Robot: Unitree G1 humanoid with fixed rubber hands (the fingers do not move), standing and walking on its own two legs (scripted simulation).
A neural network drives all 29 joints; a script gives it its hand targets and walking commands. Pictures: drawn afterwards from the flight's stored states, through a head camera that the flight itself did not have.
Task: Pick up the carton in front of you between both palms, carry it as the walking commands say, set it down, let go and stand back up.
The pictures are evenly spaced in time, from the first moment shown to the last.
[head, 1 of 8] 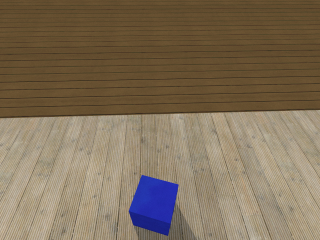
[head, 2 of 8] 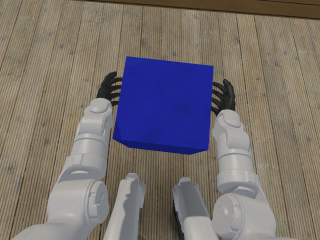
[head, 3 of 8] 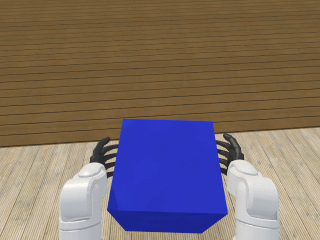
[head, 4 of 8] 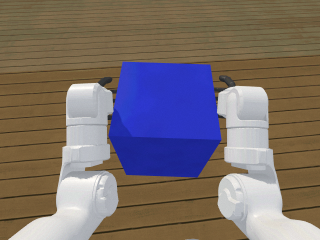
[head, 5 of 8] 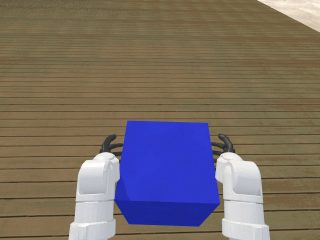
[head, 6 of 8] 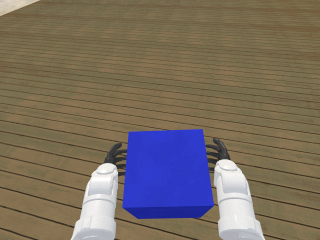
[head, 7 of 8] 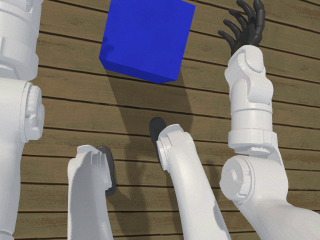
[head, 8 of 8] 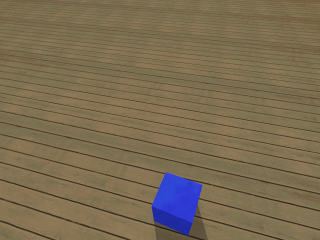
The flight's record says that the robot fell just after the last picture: no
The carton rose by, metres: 1.14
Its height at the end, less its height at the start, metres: +0.42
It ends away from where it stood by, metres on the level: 6.15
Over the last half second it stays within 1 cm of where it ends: yes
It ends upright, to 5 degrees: yes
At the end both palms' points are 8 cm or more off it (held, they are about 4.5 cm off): yes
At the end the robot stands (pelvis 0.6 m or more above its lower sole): yes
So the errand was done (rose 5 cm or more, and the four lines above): yes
